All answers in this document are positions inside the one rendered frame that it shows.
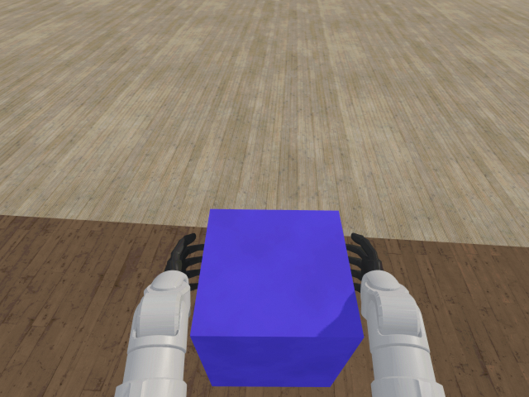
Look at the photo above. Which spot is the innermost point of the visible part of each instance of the carton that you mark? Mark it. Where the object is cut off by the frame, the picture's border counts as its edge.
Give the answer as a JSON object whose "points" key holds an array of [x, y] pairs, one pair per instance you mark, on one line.
{"points": [[275, 304]]}

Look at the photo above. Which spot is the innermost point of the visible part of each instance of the robot left forearm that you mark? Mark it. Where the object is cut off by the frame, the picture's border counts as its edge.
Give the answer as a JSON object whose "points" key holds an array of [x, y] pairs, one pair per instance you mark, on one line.
{"points": [[158, 340]]}

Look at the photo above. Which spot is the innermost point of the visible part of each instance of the robot right forearm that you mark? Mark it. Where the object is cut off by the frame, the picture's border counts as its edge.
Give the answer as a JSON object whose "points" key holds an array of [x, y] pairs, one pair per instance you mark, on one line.
{"points": [[397, 339]]}

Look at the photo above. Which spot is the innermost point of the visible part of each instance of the right robot hand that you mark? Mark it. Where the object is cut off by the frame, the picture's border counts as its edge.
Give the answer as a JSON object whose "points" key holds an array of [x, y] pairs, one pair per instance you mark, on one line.
{"points": [[369, 258]]}

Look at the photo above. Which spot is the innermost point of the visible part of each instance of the left robot hand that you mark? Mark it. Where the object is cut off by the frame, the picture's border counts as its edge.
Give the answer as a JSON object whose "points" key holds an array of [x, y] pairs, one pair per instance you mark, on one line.
{"points": [[178, 262]]}

